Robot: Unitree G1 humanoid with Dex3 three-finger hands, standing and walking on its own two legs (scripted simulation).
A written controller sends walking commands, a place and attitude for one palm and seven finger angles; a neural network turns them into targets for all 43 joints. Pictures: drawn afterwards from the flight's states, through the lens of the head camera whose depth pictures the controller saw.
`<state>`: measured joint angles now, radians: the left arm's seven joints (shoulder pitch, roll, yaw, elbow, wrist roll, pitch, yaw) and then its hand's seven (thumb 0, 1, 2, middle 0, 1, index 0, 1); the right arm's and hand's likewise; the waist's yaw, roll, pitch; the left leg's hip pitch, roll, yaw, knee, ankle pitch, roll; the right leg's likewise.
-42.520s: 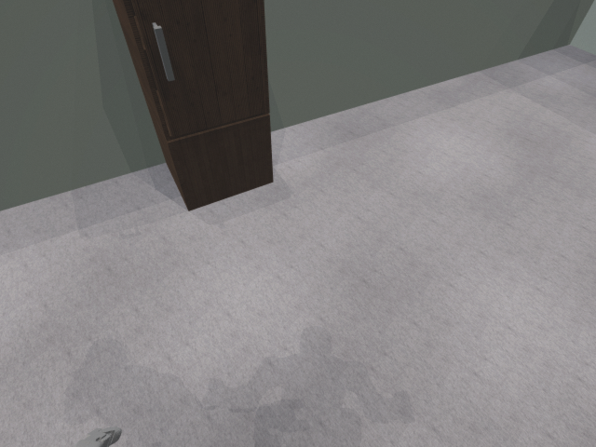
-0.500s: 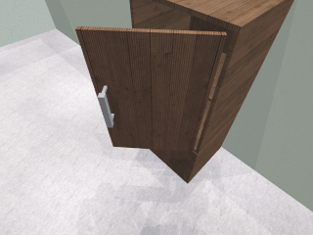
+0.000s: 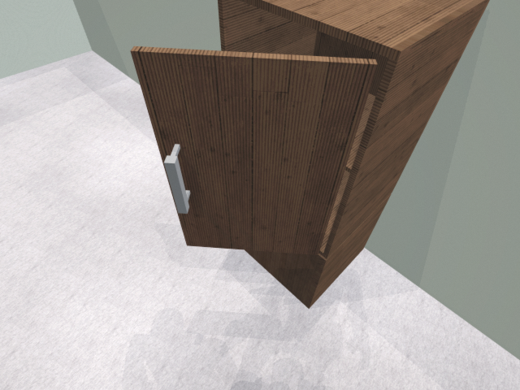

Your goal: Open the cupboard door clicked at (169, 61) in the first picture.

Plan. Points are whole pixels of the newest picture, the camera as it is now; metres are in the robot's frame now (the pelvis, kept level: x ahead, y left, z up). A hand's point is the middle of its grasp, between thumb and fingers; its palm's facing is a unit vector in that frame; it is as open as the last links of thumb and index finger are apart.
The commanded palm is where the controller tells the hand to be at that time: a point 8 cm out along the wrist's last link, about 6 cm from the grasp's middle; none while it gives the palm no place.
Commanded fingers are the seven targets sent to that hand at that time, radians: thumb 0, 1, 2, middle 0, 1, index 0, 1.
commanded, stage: raise the hand with hooked fingers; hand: left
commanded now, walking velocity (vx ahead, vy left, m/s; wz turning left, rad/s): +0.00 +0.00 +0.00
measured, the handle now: (180, 180) +0.53 +0.21 -0.03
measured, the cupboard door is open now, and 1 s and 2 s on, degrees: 41 41 41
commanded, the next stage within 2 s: none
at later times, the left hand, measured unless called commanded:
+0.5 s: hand (123, 385) +0.14 +0.22 -0.08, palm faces +0.05 -1.00 +0.01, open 8.9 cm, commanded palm +0.13 +0.28 -0.06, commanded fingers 0.00 0.32 0.65 -0.24 -0.68 -0.24 -0.68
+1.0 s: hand (100, 344) +0.19 +0.26 -0.04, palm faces -0.01 -1.00 -0.05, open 12.0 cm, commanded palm +0.16 +0.32 -0.03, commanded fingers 0.00 -0.27 0.40 -0.28 -1.05 -0.28 -1.05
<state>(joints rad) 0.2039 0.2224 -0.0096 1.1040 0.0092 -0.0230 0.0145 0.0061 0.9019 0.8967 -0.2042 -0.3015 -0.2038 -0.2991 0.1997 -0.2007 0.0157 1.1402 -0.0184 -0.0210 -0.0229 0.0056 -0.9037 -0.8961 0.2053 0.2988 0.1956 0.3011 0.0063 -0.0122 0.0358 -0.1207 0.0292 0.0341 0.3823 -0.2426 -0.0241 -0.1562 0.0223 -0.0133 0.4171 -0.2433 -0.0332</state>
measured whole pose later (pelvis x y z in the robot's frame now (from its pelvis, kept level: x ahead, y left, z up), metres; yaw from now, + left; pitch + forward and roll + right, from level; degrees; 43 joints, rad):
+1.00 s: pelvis -0.05 +0.03 -0.09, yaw +2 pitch +14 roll -3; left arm 0.23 0.31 0.29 0.15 -0.33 -0.35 -0.41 0.00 -0.05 0.49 -0.27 -0.91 -0.27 -0.91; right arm 0.28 -0.27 0.01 0.56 0.03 -0.24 -0.07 0.02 -0.90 -0.90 0.21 0.30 0.20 0.30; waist -0.02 0.02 -0.12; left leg -0.88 0.01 -0.02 1.15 -0.51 0.02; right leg -0.85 -0.01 -0.06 1.08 -0.47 0.00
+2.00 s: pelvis -0.04 +0.02 -0.07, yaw +1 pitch +13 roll -2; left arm -0.01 0.41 0.44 0.42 -0.37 -0.31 -0.56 -0.01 -0.50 0.30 -0.30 -1.20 -0.30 -1.20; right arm 0.30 -0.29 0.03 0.54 0.03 -0.20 -0.07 0.01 -0.90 -0.90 0.21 0.30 0.20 0.30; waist -0.02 0.02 -0.10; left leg -0.79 0.03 -0.02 1.04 -0.48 0.01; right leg -0.77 0.01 -0.06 0.98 -0.44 -0.01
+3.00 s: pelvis -0.04 +0.02 -0.08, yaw +0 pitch +18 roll -2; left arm -0.50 0.50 0.46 0.86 -0.25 -0.35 -0.52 -0.01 -0.50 0.30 -0.30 -1.20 -0.30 -1.20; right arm 0.33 -0.29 0.04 0.59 0.03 -0.08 -0.06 0.01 -0.90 -0.90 0.21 0.30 0.20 0.30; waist -0.08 0.01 -0.11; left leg -0.90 0.04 0.00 1.09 -0.49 0.01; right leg -0.89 0.02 -0.04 1.03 -0.44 -0.01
